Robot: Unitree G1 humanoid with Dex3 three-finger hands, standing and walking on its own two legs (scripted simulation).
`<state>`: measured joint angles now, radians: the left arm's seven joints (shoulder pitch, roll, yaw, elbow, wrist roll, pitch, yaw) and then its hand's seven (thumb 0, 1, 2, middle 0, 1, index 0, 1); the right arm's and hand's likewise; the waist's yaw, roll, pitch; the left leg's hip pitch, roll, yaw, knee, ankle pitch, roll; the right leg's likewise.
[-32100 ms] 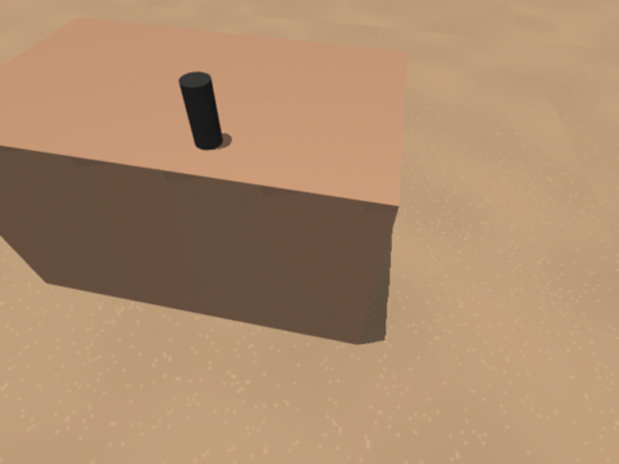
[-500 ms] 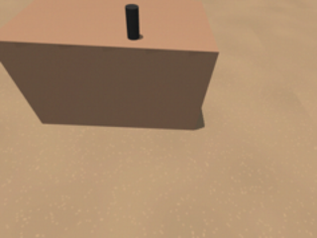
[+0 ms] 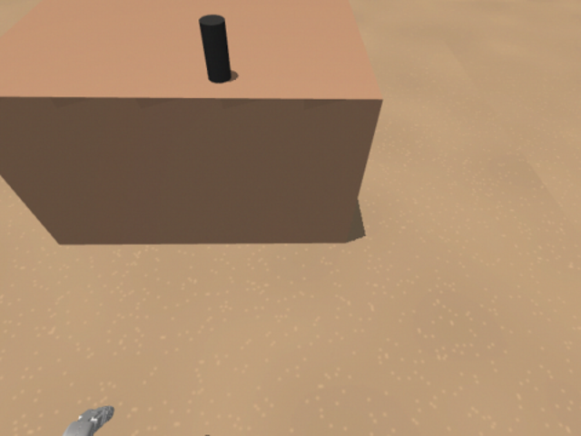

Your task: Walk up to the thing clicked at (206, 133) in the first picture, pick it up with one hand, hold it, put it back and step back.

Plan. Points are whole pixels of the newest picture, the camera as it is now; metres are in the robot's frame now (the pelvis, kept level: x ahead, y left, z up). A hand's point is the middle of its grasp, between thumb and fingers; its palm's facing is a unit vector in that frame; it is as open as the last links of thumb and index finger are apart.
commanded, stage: step back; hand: left
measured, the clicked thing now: (216, 50) +1.04 +0.19 +0.01
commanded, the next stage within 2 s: stand in 0.06 s
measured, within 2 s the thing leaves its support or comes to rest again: neither
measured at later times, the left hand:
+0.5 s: hand out of the picture +0.07 +0.25 -0.14, palm faces -0.01 -0.94 -0.34, open 7.4 cm
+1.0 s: hand out of the picture +0.05 +0.25 -0.14, palm faces -0.04 -0.94 -0.34, open 7.4 cm
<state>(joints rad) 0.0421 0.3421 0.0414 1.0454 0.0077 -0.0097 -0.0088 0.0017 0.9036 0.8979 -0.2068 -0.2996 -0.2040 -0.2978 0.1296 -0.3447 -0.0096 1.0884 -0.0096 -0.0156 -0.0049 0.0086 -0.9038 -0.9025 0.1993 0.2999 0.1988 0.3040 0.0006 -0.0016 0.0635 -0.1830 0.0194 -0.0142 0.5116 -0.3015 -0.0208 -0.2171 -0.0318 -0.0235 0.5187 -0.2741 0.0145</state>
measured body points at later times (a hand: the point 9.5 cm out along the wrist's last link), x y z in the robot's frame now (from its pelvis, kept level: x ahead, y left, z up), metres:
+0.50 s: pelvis -0.01 +0.00 +0.01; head +0.00 +0.00 +0.46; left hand +0.07 +0.30 -0.12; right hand +0.09 -0.30 -0.12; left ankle -0.02 +0.13 -0.74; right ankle +0.00 -0.13 -0.74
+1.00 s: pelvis -0.02 +0.00 +0.01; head -0.01 -0.01 +0.46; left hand +0.05 +0.30 -0.12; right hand +0.03 -0.31 -0.13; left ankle -0.02 +0.13 -0.74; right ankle +0.00 -0.13 -0.74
